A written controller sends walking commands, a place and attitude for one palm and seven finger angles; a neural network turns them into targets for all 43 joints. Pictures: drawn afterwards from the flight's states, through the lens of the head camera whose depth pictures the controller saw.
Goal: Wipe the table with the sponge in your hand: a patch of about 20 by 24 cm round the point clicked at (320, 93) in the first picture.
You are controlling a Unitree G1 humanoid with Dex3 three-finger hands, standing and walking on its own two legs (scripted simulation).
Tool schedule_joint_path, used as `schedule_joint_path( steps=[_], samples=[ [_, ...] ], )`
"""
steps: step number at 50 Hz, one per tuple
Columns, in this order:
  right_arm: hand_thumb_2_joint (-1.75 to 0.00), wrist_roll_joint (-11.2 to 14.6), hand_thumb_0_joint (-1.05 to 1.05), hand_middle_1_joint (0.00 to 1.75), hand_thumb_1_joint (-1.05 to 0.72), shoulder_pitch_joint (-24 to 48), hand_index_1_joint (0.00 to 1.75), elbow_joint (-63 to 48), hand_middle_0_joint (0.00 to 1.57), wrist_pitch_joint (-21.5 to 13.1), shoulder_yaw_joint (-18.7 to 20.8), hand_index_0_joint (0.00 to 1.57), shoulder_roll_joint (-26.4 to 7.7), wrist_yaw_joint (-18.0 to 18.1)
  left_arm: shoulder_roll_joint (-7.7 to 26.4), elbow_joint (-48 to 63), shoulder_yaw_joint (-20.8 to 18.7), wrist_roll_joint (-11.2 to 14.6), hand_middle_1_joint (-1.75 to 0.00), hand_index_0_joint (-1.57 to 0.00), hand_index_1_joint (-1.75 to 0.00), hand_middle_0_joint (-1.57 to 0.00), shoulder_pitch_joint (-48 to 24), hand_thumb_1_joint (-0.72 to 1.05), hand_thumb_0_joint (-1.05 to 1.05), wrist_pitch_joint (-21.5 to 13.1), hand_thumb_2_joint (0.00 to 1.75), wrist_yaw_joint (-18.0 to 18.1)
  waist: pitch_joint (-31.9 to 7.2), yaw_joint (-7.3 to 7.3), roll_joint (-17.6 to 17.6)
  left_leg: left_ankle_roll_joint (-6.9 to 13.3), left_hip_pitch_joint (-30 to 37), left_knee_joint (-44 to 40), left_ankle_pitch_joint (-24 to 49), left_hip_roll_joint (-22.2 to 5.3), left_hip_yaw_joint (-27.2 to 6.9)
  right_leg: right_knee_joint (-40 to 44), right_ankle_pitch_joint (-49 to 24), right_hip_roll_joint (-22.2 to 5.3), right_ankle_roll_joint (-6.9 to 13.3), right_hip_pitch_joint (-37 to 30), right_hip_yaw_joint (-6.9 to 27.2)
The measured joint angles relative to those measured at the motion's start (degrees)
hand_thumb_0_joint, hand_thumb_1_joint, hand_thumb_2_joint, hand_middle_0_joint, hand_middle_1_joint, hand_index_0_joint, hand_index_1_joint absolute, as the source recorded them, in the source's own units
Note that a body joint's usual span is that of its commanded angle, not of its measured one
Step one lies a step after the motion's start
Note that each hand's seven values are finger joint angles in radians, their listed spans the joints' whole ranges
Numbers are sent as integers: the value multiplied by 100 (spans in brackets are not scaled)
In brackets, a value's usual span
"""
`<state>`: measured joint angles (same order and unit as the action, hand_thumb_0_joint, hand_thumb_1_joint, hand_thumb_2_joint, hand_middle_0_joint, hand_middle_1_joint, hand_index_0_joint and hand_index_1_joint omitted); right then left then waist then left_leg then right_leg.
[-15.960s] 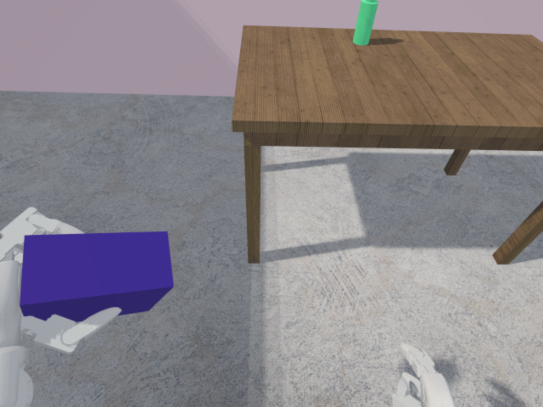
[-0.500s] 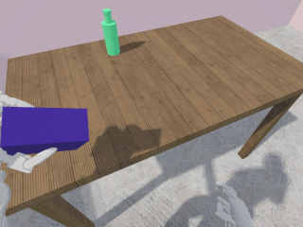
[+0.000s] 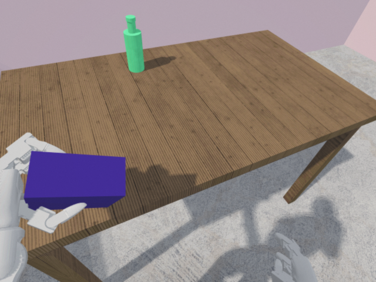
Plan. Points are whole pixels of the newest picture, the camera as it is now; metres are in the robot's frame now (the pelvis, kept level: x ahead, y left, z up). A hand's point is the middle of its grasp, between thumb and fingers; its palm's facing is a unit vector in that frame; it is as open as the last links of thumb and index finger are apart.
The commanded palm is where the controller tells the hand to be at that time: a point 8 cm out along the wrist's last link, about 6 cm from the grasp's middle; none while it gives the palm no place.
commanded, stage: look again from close up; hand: left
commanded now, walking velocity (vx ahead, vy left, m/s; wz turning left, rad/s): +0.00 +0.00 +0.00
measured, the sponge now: (90, 184) +0.24 +0.20 +0.12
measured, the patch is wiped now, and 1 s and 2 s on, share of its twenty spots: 0.00 0.00 0.00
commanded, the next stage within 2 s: come to a stop and stand still in 0.32 s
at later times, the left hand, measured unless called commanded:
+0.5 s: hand (22, 186) +0.22 +0.29 +0.15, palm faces +0.43 -0.84 -0.33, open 10.5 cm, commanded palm +0.16 +0.31 +0.18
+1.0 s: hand (62, 198) +0.21 +0.23 +0.14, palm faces +0.29 -0.87 -0.39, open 10.5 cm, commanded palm +0.15 +0.28 +0.18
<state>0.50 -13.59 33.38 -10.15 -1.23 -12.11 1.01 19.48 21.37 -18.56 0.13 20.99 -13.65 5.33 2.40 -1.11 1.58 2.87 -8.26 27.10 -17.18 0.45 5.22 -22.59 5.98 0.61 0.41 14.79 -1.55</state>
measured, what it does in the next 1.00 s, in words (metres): stands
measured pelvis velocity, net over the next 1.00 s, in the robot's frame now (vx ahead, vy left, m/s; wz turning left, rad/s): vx -0.01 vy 0.00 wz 0.00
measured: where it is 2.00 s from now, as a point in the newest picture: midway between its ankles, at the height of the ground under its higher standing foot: outside the picture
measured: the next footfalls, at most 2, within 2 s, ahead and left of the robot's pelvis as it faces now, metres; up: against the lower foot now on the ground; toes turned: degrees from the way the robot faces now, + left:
none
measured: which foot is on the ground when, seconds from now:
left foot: down 0.00-1.00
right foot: down 0.00-1.00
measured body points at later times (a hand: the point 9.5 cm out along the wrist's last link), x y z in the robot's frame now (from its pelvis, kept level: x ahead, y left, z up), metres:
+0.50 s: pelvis +0.00 +0.03 +0.00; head +0.01 +0.06 +0.45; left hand +0.19 +0.33 +0.17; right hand +0.20 -0.18 -0.06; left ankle -0.02 +0.08 -0.74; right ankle +0.07 -0.12 -0.74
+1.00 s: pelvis -0.01 +0.00 -0.01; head +0.00 +0.00 +0.44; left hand +0.19 +0.27 +0.16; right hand +0.15 -0.22 -0.09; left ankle -0.02 +0.08 -0.74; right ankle +0.05 -0.11 -0.74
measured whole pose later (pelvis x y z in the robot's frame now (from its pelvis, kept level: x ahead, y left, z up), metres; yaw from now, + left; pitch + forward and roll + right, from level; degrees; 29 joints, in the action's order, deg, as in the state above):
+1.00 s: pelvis -0.01 +0.00 -0.01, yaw +0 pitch -3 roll +0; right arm 0.9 -13.0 33.6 -7.7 -1.6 -10.9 -0.3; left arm 19.9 22.8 -17.2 1.9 25.2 -13.9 3.5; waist 4.1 0.4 0.5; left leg 2.9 -10.3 31.2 -18.5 1.2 5.1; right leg -30.0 10.5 -1.1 1.0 16.9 -3.6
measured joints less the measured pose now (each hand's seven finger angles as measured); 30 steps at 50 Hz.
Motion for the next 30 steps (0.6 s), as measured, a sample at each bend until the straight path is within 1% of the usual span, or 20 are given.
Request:
schedule_joint_path(
  steps=[5,9,13,17,22,26,30],
  samples=[
    [-90,-13,1,30,-90,68,30,-80,21,32,-34,20,101,-33,137,110,-108,21,-131,-71,-130,-70,107,-53,0,106,102,-16,165,58,87,29,28,20,-40,31,-19,-42,56,-33,-35,-28,-13],
    [-90,-15,1,30,-90,109,30,-93,21,45,-34,20,122,-63,201,475,-183,54,-131,-71,-130,-70,194,-53,-1,81,102,9,276,24,132,61,28,74,-81,69,-54,-86,101,-77,-75,-49,-42],
    [-90,-6,1,30,-90,157,30,-75,21,88,-19,20,134,-74,226,706,-219,84,-131,-71,-130,-70,245,-53,-1,7,102,33,284,-33,137,99,37,118,-117,108,-77,-113,135,-120,-122,-77,-61],
    [-90,5,1,30,-90,200,30,-71,21,163,-8,20,152,-62,196,624,-217,94,-131,-71,-130,-70,218,-53,0,18,102,42,234,-87,118,135,76,118,-127,158,-68,-151,161,-169,-166,-101,-47],
    [-90,17,1,30,-90,236,30,-86,21,236,-30,20,184,-45,95,378,-153,82,-131,-71,-130,-70,76,-53,0,139,102,51,222,-142,107,175,133,101,-112,211,-54,-191,175,-220,-200,-133,-27],
    [-90,16,1,30,-90,244,30,-99,21,261,-69,20,217,-45,25,331,-86,69,-131,-71,-130,-70,-7,-53,-1,201,102,60,260,-168,130,184,162,78,-88,224,-44,-177,151,-231,-204,-156,-16],
    [-90,3,1,30,-90,224,30,-109,21,262,-88,20,239,-55,27,422,-65,39,-131,-71,-130,-70,-50,-53,-1,190,102,67,312,-170,150,180,177,57,-68,217,-44,-156,131,-223,-190,-171,-17]
  ],
)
